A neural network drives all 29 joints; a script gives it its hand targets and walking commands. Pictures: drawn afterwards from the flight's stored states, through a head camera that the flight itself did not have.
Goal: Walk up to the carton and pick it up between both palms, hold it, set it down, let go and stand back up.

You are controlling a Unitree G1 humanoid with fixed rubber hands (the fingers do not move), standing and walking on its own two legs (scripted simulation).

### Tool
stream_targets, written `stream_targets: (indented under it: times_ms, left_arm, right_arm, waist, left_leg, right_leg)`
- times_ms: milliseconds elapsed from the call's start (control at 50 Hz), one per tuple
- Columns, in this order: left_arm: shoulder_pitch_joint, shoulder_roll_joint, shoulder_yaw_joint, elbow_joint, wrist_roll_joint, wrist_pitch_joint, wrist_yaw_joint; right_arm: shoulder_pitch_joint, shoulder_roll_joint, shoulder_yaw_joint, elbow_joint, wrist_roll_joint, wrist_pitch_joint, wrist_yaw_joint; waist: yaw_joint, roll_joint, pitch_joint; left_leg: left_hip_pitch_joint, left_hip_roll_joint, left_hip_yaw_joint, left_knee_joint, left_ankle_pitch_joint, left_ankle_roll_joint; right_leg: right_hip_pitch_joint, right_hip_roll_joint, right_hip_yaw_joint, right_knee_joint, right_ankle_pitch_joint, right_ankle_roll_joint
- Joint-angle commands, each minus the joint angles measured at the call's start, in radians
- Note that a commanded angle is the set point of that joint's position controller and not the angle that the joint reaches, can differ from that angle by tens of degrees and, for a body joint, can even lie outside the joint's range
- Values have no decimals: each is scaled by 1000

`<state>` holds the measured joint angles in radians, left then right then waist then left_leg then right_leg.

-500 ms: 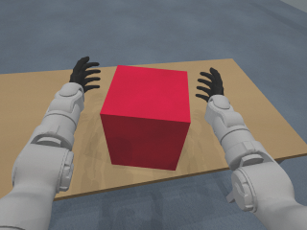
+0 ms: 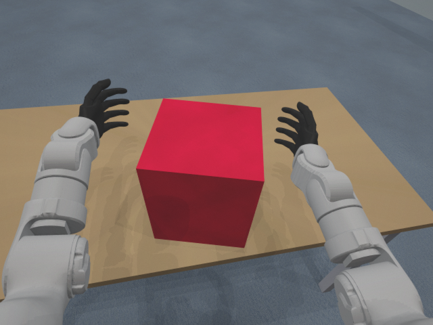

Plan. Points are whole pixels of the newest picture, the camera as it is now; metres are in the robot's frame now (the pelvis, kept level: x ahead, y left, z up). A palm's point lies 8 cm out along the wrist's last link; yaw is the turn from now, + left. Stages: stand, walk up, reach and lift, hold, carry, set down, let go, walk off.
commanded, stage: set down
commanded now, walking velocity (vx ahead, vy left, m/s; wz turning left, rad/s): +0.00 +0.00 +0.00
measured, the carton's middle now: (205, 176) +0.41 +0.02 +0.01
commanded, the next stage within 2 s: none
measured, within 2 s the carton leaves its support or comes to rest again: neither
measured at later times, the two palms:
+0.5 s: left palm (77, 184) +0.33 +0.25 +0.10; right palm (302, 194) +0.30 -0.14 +0.09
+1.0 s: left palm (77, 240) +0.26 +0.25 +0.04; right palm (310, 241) +0.24 -0.16 +0.04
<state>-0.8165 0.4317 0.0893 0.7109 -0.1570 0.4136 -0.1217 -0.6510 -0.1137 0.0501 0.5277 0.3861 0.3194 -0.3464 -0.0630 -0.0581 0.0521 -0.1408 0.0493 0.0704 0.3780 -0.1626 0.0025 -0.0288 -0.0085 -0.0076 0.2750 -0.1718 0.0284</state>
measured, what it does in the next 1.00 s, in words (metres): stands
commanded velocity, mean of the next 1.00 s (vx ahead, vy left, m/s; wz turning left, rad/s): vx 0.00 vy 0.00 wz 0.00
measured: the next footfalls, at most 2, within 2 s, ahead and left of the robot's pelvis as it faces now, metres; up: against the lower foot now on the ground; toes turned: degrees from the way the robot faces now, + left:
none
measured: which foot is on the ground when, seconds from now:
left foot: down 0.00-1.00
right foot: down 0.00-1.00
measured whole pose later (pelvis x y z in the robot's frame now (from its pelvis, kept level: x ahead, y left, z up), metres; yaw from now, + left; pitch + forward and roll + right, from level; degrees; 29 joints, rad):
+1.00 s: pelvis +0.01 +0.00 +0.00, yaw -1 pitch -6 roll -1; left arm 0.05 0.32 0.08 0.12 -0.20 0.14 -0.13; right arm 0.21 -0.01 0.06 0.01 0.17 0.08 -0.28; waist 0.05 -0.03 0.09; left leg -0.10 0.04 0.08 0.40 -0.20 0.00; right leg 0.01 -0.02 0.01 0.30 -0.21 0.03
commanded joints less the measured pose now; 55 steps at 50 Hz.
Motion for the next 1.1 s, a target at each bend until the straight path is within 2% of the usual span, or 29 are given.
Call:
stream_targets:
  times_ms: [0, 80, 140, 220, 340, 460, 640, 800, 940, 1080]
  left_arm:
    - [-200, 120, 80, -315, 32, 3, -12]
    - [-159, 124, 83, -435, 0, -17, 2]
    - [-136, 125, 67, -474, -33, -43, 15]
    - [-84, 121, 51, -478, -62, -67, 28]
    - [55, 100, 50, -473, -52, -62, 13]
    - [174, 72, 48, -552, -46, -67, 5]
    - [354, 45, 38, -692, -62, -143, 12]
    - [581, 19, 39, -717, -44, -227, -4]
    - [765, 25, 29, -723, -39, -354, -17]
    - [833, 57, 3, -707, -74, -474, -25]
  right_arm:
    - [-171, -64, -39, -313, -31, -43, -8]
    - [-116, -44, -75, -444, -83, -61, 1]
    - [-82, -23, -96, -491, -124, -65, 11]
    - [-23, 0, -94, -486, -141, -50, 23]
    - [102, 16, -72, -451, -127, -26, 18]
    - [206, 10, -83, -519, -141, -53, 16]
    - [385, 19, -73, -636, -174, -126, 50]
    - [622, 46, -26, -656, -189, -191, 62]
    - [818, 81, 12, -676, -231, -312, 64]
    - [895, 112, 40, -656, -272, -422, 69]
  waist:
    - [14, 116, -366]
    - [19, 117, -371]
    - [23, 118, -367]
    - [40, 131, -341]
    - [55, 133, -253]
    - [63, 141, -205]
    - [82, 137, -206]
    - [99, 136, -146]
    - [112, 134, -117]
    - [116, 113, -69]
  left_leg:
    - [286, -57, 7, 18, 325, -37]
    - [260, -54, 17, 15, 256, -35]
    - [222, -50, 20, 3, 169, -27]
    - [181, -41, 15, -18, 78, -18]
    - [166, -35, 5, -43, 31, -15]
    - [185, -28, 3, -38, 58, -32]
    - [218, -17, -14, -15, 158, -48]
    - [237, -20, -30, -12, 205, -51]
    - [244, -22, -41, 8, 246, -50]
    - [192, -16, -47, 6, 159, -29]
  right_leg:
    - [-8, 50, -43, -2, 377, 7]
    - [-44, 49, -45, -3, 271, 4]
    - [-71, 44, -40, -1, 171, -1]
    - [-88, 32, -25, 0, 63, -11]
    - [-88, 23, -11, -14, -1, -19]
    - [-105, 30, -20, -21, -14, -26]
    - [-114, 36, -18, -22, 18, -36]
    - [-120, 18, 5, -44, 46, -41]
    - [-144, 2, 17, -45, 98, -39]
    - [-176, -17, 32, -37, 44, -37]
